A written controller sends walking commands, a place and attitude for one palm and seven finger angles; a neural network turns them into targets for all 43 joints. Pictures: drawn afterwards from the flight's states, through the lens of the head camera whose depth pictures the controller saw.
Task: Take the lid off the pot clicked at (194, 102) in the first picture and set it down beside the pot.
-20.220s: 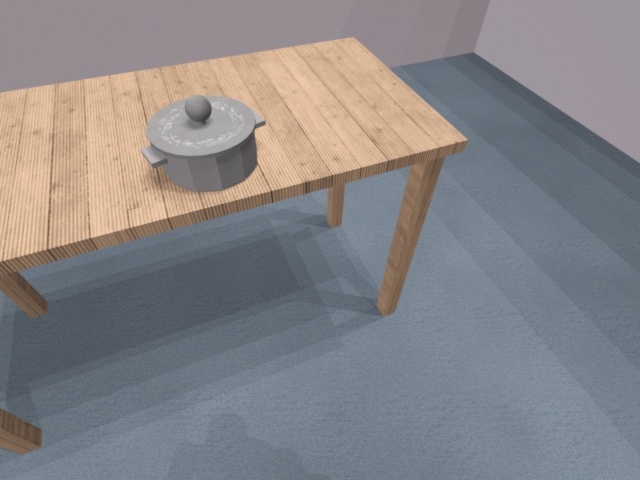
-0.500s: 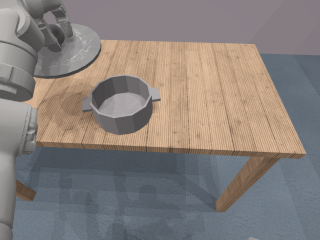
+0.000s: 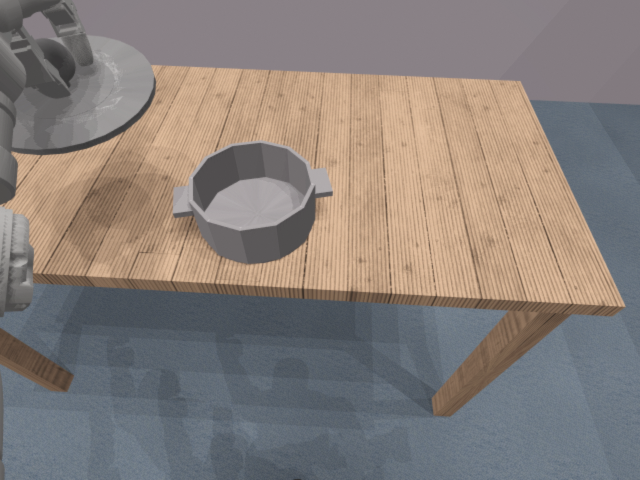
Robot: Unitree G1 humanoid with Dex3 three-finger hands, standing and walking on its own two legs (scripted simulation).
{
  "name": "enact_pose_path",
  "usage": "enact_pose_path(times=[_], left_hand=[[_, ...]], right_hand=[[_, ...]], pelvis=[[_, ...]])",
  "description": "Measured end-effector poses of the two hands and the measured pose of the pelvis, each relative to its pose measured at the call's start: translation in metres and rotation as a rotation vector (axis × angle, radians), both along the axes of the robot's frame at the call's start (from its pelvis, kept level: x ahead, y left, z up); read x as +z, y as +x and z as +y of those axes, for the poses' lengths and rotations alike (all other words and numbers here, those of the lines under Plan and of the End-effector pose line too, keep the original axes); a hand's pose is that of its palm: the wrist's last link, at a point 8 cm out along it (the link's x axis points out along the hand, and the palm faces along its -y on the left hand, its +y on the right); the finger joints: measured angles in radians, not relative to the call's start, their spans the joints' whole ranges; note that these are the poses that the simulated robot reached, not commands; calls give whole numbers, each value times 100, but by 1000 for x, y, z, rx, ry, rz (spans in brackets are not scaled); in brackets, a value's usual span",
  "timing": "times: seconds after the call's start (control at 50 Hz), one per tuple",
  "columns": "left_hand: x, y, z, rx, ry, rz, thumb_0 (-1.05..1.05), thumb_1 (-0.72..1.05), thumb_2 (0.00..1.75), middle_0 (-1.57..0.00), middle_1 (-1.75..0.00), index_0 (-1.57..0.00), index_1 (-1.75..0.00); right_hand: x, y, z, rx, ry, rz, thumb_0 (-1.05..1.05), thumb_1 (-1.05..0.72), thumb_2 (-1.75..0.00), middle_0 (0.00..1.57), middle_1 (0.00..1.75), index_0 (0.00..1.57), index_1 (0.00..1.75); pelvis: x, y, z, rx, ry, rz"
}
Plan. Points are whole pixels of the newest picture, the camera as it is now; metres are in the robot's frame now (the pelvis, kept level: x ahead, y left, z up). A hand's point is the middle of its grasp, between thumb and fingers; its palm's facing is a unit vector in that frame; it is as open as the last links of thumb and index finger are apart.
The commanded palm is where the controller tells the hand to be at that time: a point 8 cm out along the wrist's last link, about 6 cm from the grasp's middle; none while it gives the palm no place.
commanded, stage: move the lid sideways beside the pot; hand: left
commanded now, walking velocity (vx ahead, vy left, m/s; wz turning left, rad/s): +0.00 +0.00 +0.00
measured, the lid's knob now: (50, 62) +0.50 +0.28 +0.25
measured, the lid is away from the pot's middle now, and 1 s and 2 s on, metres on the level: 0.19 0.24 0.23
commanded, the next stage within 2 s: lower the lid onto the table in 0.58 s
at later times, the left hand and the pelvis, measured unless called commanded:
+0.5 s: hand out of the picture +0.47 +0.32 +0.27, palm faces -0.25 -0.17 -0.95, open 7.0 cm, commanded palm +0.48 +0.32 +0.35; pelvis +0.00 +0.00 +0.00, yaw +0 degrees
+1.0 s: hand (5, 81) +0.47 +0.32 +0.25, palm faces -0.29 -0.21 -0.93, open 7.0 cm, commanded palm +0.49 +0.32 +0.32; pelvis +0.00 +0.00 +0.00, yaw +0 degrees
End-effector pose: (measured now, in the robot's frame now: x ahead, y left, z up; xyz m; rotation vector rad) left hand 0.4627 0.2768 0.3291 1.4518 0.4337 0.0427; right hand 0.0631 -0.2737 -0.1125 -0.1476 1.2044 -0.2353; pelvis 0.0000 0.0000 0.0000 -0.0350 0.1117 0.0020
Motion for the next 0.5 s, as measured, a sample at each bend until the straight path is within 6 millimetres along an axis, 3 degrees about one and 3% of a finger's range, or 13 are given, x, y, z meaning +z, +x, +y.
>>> enact_pose_path(times=[0.22, 0.5], left_hand=[[-7, -7, 25, 42, 8, 34, 0, 39, 47, -69, -95, -70, -95], [-4, -2, 47, 89, -17, 34, 0, 39, 47, -69, -95, -69, -96]], right_hand=[[1, 1, 5, 28, -20, 12, 1, -91, -90, 20, 30, 20, 30], [1, -21, 1, -19, -38, 65, 1, -91, -90, 20, 30, 20, 30]], pelvis=[[0, -4, 2, 11, -6, 4], [0, 1, 5, -1, -6, 17]])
